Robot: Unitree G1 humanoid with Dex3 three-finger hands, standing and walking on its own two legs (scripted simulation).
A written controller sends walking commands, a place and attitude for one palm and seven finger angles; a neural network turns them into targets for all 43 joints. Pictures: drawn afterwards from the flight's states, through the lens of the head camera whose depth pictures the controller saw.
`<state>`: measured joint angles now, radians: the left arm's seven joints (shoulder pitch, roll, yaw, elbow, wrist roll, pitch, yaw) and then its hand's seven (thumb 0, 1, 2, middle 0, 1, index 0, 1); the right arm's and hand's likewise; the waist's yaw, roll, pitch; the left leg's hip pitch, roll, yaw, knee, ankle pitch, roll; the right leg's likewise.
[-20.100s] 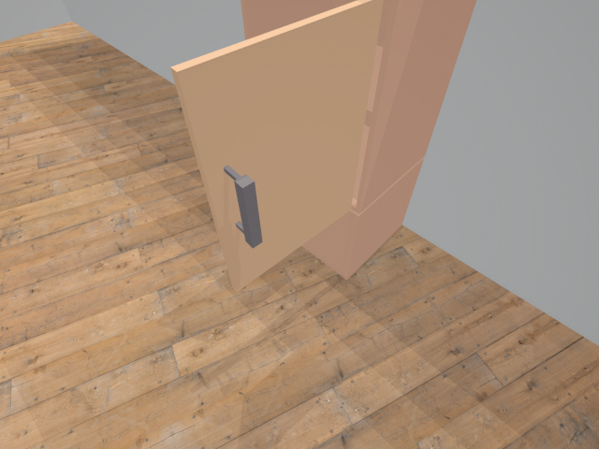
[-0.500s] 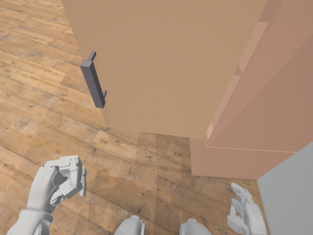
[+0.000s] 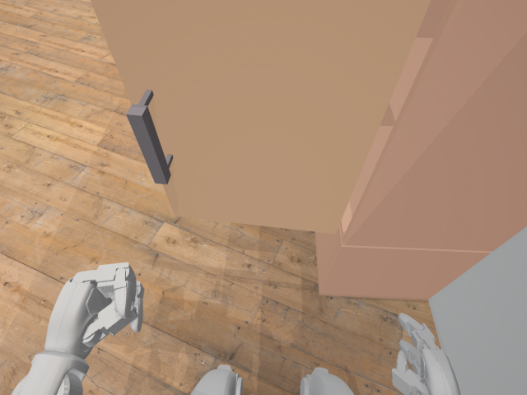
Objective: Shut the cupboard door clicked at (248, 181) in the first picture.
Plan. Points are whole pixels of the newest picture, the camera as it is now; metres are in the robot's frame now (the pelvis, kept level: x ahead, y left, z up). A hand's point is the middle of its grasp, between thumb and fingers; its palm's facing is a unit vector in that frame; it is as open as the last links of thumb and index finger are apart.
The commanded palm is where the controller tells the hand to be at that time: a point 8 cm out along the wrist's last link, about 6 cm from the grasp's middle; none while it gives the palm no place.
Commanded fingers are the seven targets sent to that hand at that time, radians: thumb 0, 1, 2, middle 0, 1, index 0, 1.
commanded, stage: bring the fist close to the handle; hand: left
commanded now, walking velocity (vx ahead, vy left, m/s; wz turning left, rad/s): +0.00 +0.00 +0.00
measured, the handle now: (155, 139) +0.52 +0.23 +0.05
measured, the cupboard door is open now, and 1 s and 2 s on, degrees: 85 85 83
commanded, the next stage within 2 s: push the door shut along its arc in 1.46 s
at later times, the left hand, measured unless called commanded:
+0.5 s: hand (144, 251) +0.30 +0.19 +0.06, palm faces -0.06 -1.00 -0.04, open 3.1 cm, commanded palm +0.29 +0.24 +0.06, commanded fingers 0.00 0.90 0.90 -1.30 -1.50 -1.30 -1.50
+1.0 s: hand (156, 192) +0.40 +0.20 +0.06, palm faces -0.06 -1.00 -0.02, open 3.1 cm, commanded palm +0.39 +0.25 +0.06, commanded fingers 0.00 0.90 0.90 -1.30 -1.50 -1.30 -1.50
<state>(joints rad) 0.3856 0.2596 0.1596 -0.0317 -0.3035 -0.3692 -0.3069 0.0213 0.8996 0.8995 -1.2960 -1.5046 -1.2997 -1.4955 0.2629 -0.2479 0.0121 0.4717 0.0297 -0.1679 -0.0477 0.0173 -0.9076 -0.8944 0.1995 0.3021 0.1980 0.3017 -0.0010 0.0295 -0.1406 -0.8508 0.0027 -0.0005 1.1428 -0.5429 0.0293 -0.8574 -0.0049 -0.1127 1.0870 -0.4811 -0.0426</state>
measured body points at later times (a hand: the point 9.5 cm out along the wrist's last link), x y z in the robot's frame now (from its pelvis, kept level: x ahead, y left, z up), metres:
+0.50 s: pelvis +0.00 +0.00 +0.00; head +0.07 +0.00 +0.45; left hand +0.30 +0.25 +0.07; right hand +0.16 -0.25 -0.08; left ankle +0.01 +0.10 -0.66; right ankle +0.03 -0.10 -0.66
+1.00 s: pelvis +0.00 -0.01 +0.00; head +0.09 +0.00 +0.44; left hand +0.40 +0.25 +0.07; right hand +0.10 -0.27 -0.10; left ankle +0.01 +0.10 -0.66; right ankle +0.03 -0.10 -0.66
